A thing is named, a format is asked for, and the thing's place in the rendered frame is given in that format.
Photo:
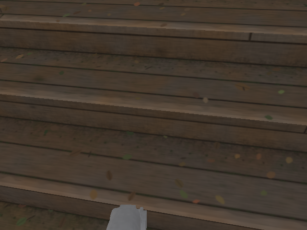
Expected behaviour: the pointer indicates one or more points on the robot left thigh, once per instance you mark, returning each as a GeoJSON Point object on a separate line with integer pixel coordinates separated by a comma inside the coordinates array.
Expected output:
{"type": "Point", "coordinates": [127, 217]}

